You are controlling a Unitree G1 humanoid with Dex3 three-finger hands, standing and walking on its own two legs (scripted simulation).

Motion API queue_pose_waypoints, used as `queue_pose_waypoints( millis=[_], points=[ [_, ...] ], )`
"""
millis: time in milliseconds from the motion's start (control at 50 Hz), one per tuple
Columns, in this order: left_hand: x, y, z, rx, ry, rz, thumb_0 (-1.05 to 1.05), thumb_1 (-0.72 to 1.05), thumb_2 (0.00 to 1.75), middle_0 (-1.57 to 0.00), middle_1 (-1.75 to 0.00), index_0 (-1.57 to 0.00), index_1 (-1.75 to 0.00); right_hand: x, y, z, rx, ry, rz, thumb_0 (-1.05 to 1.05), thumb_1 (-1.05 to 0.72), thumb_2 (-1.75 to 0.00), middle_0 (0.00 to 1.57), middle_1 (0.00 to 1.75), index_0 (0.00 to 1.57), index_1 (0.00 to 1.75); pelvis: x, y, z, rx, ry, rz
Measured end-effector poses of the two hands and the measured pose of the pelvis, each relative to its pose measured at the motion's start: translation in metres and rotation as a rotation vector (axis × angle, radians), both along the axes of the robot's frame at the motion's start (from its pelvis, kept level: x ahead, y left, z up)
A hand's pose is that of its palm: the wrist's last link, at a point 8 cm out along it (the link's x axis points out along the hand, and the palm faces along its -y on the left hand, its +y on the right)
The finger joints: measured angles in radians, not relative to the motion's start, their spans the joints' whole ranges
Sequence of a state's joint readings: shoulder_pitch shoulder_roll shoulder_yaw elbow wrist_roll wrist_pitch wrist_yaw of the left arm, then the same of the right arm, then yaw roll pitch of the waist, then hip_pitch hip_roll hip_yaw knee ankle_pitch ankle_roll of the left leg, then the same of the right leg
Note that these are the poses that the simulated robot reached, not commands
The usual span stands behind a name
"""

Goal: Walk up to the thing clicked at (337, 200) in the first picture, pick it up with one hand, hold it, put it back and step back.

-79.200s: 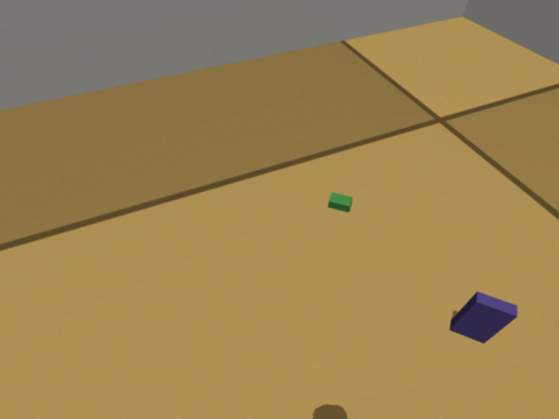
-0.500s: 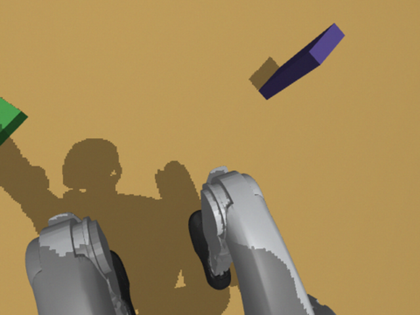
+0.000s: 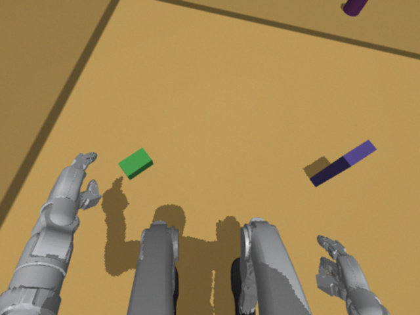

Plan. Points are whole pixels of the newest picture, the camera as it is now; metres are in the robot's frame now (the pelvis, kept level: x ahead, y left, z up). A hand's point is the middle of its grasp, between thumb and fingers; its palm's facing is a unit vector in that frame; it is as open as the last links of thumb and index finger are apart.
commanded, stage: home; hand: left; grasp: from above
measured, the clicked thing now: (136, 163) +0.56 +0.25 -0.48
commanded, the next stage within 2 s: none
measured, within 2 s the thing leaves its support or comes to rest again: neither
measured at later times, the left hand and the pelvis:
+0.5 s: hand (75, 219) +0.27 +0.19 +0.10, palm faces +0.10 -0.97 -0.21, open 7.4 cm; pelvis +0.06 -0.01 +0.18, yaw +3 degrees
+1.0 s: hand (39, 257) +0.23 +0.19 +0.16, palm faces +0.12 -0.97 -0.19, open 7.4 cm; pelvis +0.08 +0.00 +0.21, yaw +4 degrees
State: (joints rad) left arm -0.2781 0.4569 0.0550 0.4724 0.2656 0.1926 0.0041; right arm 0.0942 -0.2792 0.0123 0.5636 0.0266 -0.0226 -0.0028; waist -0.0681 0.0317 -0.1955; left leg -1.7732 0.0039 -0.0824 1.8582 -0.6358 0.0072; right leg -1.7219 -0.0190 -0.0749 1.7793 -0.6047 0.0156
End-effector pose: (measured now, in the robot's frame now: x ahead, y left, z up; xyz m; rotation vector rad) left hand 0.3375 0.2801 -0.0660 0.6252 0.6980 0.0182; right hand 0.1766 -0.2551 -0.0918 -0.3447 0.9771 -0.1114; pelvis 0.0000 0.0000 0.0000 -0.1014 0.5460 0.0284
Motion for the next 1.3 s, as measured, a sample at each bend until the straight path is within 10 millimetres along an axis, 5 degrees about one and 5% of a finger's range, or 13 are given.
queue_pose_waypoints(
  millis=[140, 400, 680, 940, 1300],
  points=[
    [-0.028, -0.021, 0.055, -0.154, 0.027, 0.157, 0.01, 0.88, 0.90, -0.21, -0.31, -0.21, -0.31, 0.026, 0.017, 0.058, 0.058, -0.120, -0.004, 0.01, -0.90, -0.90, 0.20, 0.30, 0.21, 0.30, 0.013, -0.006, 0.055, 0.026, -0.063, 0.011],
    [-0.072, -0.040, 0.153, -0.342, 0.079, 0.345, 0.01, 0.90, 0.90, -0.20, -0.30, -0.20, -0.30, 0.021, 0.006, 0.158, 0.017, -0.167, -0.088, 0.01, -0.90, -0.90, 0.20, 0.30, 0.21, 0.30, 0.048, -0.010, 0.148, 0.046, -0.190, 0.024],
    [-0.114, -0.049, 0.247, -0.365, 0.046, 0.345, 0.01, 0.90, 0.90, -0.20, -0.30, -0.20, -0.30, 0.047, 0.011, 0.231, 0.008, -0.330, -0.105, 0.02, -0.90, -0.90, 0.20, 0.30, 0.20, 0.30, 0.081, -0.004, 0.206, 0.059, -0.326, 0.038],
    [-0.131, -0.045, 0.255, -0.376, 0.059, 0.363, 0.01, 0.90, 0.90, -0.20, -0.30, -0.20, -0.30, 0.082, 0.030, 0.251, 0.036, -0.447, -0.008, 0.02, -0.90, -0.90, 0.20, 0.30, 0.21, 0.30, 0.082, -0.003, 0.212, 0.070, -0.368, 0.052],
    [-0.124, -0.047, 0.256, -0.371, 0.051, 0.343, 0.01, 0.90, 0.90, -0.20, -0.30, -0.20, -0.30, 0.064, 0.021, 0.240, 0.018, -0.379, -0.034, 0.02, -0.90, -0.90, 0.20, 0.30, 0.21, 0.30, 0.084, -0.004, 0.211, 0.070, -0.369, 0.045]
  ],
)
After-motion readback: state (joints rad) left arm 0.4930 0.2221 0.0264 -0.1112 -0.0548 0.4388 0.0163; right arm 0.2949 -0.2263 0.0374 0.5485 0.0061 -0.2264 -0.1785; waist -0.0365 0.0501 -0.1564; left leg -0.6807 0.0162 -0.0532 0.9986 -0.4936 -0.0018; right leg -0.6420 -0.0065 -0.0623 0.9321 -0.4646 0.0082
